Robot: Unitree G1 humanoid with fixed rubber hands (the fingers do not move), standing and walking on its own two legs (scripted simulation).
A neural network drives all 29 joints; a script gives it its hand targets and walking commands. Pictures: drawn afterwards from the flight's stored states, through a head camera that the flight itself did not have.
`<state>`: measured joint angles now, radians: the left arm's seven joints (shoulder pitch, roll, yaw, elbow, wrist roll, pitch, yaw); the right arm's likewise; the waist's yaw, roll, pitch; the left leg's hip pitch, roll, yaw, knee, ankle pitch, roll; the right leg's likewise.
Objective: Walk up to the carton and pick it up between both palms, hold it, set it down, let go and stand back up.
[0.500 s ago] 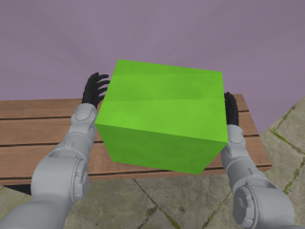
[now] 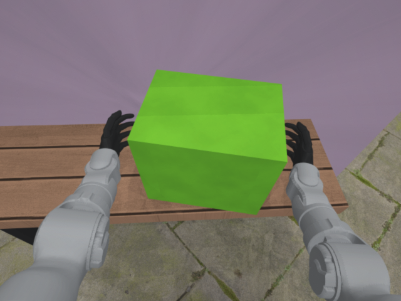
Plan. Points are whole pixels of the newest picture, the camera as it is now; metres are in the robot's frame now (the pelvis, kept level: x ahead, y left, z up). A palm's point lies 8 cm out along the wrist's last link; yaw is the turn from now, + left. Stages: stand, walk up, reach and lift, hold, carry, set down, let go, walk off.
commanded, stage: set down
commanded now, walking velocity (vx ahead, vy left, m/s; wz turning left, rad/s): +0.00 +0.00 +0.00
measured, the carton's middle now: (209, 146) +0.45 -0.01 +0.00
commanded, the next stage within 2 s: none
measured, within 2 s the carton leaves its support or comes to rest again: neither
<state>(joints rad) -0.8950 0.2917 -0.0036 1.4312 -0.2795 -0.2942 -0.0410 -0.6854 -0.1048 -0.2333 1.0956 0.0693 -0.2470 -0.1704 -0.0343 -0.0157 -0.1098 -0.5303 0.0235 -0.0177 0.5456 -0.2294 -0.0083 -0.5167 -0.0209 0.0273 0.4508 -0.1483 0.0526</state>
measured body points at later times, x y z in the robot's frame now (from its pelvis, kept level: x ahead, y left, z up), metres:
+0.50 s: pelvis -0.01 +0.00 -0.01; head +0.04 +0.02 +0.44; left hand +0.38 +0.24 +0.00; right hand +0.38 -0.20 +0.03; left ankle +0.01 +0.12 -0.73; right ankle +0.04 -0.15 -0.73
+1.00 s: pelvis -0.03 +0.01 -0.01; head +0.00 +0.03 +0.44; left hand +0.33 +0.27 -0.01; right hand +0.31 -0.21 +0.00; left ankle +0.01 +0.12 -0.73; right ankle +0.04 -0.15 -0.73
